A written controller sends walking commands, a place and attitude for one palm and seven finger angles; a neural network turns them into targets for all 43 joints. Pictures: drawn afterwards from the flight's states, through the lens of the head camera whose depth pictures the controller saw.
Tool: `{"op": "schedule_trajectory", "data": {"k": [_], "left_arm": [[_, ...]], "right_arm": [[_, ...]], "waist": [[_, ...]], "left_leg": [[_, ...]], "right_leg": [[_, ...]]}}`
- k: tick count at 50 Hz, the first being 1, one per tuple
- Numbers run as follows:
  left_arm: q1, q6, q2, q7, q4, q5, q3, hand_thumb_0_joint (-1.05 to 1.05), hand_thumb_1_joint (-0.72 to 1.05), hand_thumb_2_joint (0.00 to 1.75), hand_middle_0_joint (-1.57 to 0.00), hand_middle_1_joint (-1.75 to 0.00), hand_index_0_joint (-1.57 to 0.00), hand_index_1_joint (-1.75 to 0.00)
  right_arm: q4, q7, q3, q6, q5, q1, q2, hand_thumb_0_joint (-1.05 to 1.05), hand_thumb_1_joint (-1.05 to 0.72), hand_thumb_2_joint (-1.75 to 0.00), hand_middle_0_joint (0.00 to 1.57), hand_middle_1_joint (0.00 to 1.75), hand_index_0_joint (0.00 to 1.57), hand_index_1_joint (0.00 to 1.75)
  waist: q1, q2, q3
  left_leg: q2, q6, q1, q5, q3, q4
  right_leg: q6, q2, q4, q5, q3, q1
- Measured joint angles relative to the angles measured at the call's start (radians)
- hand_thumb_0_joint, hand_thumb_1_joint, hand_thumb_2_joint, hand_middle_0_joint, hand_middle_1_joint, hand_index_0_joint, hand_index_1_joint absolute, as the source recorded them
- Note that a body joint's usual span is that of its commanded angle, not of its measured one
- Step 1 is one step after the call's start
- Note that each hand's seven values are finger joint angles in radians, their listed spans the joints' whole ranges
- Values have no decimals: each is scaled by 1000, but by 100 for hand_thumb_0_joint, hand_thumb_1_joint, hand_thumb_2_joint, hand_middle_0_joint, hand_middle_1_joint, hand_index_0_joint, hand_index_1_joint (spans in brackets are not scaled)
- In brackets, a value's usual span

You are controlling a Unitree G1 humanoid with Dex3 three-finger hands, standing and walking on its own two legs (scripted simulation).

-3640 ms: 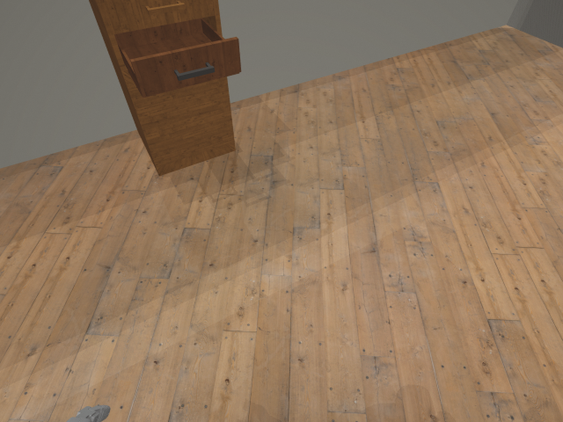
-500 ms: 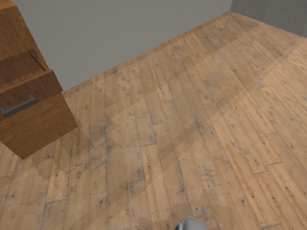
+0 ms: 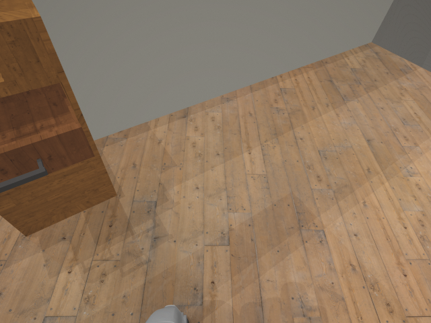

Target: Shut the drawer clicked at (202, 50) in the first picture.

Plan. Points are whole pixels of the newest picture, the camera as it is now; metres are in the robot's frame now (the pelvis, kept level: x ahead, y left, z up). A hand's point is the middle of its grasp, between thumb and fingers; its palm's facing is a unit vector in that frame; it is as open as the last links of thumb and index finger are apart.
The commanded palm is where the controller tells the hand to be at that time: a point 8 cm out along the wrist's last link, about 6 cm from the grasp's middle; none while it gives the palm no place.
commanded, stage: turn to face it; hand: left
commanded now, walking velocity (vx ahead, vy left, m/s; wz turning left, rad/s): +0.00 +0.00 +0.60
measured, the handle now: (16, 176) +0.44 +0.56 -0.12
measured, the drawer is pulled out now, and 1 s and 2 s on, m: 0.24 0.24 0.24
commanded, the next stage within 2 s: take the last steps up to it in 0.98 s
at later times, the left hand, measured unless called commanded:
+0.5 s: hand (124, 300) +0.18 +0.20 -0.14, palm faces +0.26 -0.92 -0.28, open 7.3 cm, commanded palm none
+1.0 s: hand out of the picture -0.02 +0.18 -0.17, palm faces +0.55 -0.79 -0.27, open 7.4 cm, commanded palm none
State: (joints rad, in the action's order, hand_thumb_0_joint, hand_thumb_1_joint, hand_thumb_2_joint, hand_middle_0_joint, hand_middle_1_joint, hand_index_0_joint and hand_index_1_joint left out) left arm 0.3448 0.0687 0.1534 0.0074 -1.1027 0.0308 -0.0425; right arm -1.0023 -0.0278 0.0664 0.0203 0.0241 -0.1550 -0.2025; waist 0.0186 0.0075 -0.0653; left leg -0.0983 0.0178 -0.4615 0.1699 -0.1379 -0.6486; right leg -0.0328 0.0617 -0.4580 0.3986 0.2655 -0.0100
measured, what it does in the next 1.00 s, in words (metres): steps on the spot, turning left: left foot, then right foot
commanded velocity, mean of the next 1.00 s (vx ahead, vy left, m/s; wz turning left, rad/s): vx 0.00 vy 0.00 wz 0.48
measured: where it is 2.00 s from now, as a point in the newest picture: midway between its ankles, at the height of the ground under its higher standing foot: outside the picture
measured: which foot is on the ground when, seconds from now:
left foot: up 0.00-0.00, down 0.02-0.48, up 0.50-0.90, down 0.92-1.00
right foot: down 0.00-0.02, up 0.04-0.46, down 0.48-0.92, up 0.94-1.00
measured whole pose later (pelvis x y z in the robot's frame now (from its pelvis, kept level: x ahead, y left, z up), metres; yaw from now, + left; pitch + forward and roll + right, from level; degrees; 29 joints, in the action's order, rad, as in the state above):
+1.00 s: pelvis +0.09 -0.02 +0.00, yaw +30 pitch -1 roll +0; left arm 0.28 -0.06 0.27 0.02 -0.98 0.02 -0.07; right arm -0.91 -0.01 0.04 -0.03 0.02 -0.08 -0.22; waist 0.05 0.05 -0.10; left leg -0.02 0.02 -0.25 0.34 -0.08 -0.60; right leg -0.06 0.13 -0.95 0.53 0.12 -0.38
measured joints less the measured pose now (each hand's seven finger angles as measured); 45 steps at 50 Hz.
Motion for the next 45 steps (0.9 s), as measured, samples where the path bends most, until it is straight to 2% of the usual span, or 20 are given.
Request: {"op": "schedule_trajectory", "data": {"k": [1, 2, 4, 5, 7, 11, 15, 19, 23, 24, 25, 27, 28, 30, 33, 39, 43, 45], "left_arm": [[18, -7, -3, -1, -1, -4, -1, 0, 92, 90, -20, -30, -21, -30], [20, -19, 1, -4, -4, -11, -3, 0, 91, 90, -20, -30, -21, -30], [1, -46, 18, -3, 1, -16, -8, 1, 91, 90, -20, -30, -21, -30], [-13, -55, 26, -1, 7, -17, -12, 1, 91, 90, -20, -30, -21, -30], [-51, -65, 40, -2, 27, -14, -23, 1, 91, 90, -20, -30, -20, -30], [-121, -76, 54, -1, 97, -12, -37, 1, 91, 90, -20, -30, -20, -30], [-167, -89, 57, 3, 154, -10, -43, 1, 91, 90, -20, -30, -20, -30], [-201, -98, 57, 6, 194, -10, -44, 1, 91, 90, -20, -30, -20, -30], [-216, -92, 49, 7, 229, -16, -36, 0, 91, 90, -20, -30, -20, -30], [-212, -85, 49, 7, 240, -16, -31, 0, 91, 90, -20, -30, -20, -30], [-212, -76, 43, 10, 246, -12, -28, 0, 91, 90, -20, -30, -20, -30], [-205, -71, 31, 10, 254, -7, -13, 0, 91, 90, -20, -30, -20, -30], [-198, -70, 27, 10, 257, -7, -8, 0, 91, 90, -20, -30, -20, -30], [-182, -71, 19, 12, 255, -7, -2, 0, 91, 90, -20, -30, -21, -30], [-162, -69, 15, 13, 243, -5, 3, 1, 91, 90, -20, -30, -21, -30], [-118, -72, 26, 8, 213, 1, 6, 1, 90, 90, -20, -30, -21, -30], [-86, -80, 50, 6, 184, 4, -4, 1, 90, 90, -20, -30, -21, -30], [-67, -86, 67, 6, 166, 0, -12, 1, 90, 90, -20, -30, -21, -30]], "right_arm": [[15, 0, -4, 8, 3, 2, -8, 1, -93, -90, 20, 30, 19, 30], [25, 4, -4, 16, 5, 8, -7, 1, -92, -90, 20, 30, 19, 30], [38, 15, -15, 23, -3, 18, 2, 1, -92, -90, 20, 30, 19, 30], [42, 20, -19, 22, -5, 17, 7, 1, -92, -90, 20, 30, 19, 30], [43, 30, -23, 19, -6, 9, 19, 1, -92, -90, 20, 30, 20, 30], [35, 31, -28, -3, -7, -10, 35, 1, -91, -90, 20, 30, 20, 30], [38, 27, -13, -26, -4, -29, 29, 1, -93, -90, 21, 30, 20, 30], [48, 21, -1, -43, 1, -46, 19, 1, -92, -90, 21, 30, 20, 30], [58, 20, 12, -58, 0, -62, 2, 1, -91, -90, 21, 30, 20, 30], [62, 19, 16, -61, -3, -69, -3, 1, -91, -90, 21, 30, 20, 30], [62, 19, 22, -65, -8, -69, -12, 1, -91, -90, 21, 30, 20, 30], [63, 19, 33, -77, -7, -69, -29, 1, -91, -90, 20, 30, 20, 30], [63, 18, 37, -83, -5, -68, -37, 1, -91, -90, 20, 30, 20, 30], [64, 12, 41, -89, -3, -63, -50, 1, -91, -90, 20, 30, 20, 30], [67, 8, 40, -94, -4, -54, -62, 1, -91, -90, 20, 30, 20, 30], [65, 6, 25, -106, -8, -3, -66, 1, -91, -90, 20, 30, 19, 30], [74, 8, 8, -96, -14, 44, -57, 1, -91, -90, 20, 30, 19, 30], [84, 8, -1, -83, -14, 60, -52, 1, -91, -90, 20, 30, 19, 30]], "waist": [[4, -5, -2], [0, 2, -7], [3, 21, -26], [5, 25, -29], [3, 27, -32], [0, 19, -22], [-19, 3, 1], [-42, -13, 15], [-58, -35, 20], [-57, -36, 25], [-54, -47, 22], [-57, -62, 15], [-56, -61, 13], [-56, -60, 6], [-54, -47, -6], [-23, -19, -31], [7, -1, -41], [16, 6, -38]], "left_leg": [[6, 18, 35, -54, 3, 43], [17, 35, 29, -25, 5, 13], [37, 56, 27, 49, 3, -40], [45, 59, 37, 65, 4, -36], [64, 48, 66, 52, 14, 9], [100, 58, 112, 14, 45, 106], [123, 52, 133, -1, 85, 150], [135, 36, 138, 4, 132, 153], [144, 9, 119, 25, 184, 113], [152, -1, 106, 37, 196, 89], [149, -8, 86, 78, 206, 42], [152, -28, 25, 232, 201, -144], [151, -37, -4, 262, 188, -250], [133, -55, -46, 254, 162, -416], [98, -79, -53, 238, 135, -490], [60, -88, 23, 262, 110, -337], [62, -72, 112, 265, 81, -148], [67, -61, 182, 182, 60, 4]], "right_leg": [[-8, 14, -88, 38, 1, -22], [-14, 30, -243, 84, -23, -78], [-14, 24, -559, 141, -116, -211], [-17, 17, -669, 131, -145, -273], [-26, 20, -762, 80, -175, -369], [-41, 39, -686, 1, -213, -476], [-51, 40, -565, -26, -240, -498], [-51, 19, -425, -17, -246, -453], [-40, -21, -236, -41, -240, -349], [-34, -24, -149, -79, -237, -305], [-7, -31, -123, -106, -226, -293], [34, -23, -137, -103, -192, -284], [44, -14, -131, -99, -179, -273], [51, 1, -104, -101, -153, -246], [52, 27, -74, -109, -118, -216], [43, 71, -73, -98, -59, -202], [27, 91, -108, -80, -29, -217], [13, 102, -147, -60, -15, -231]]}}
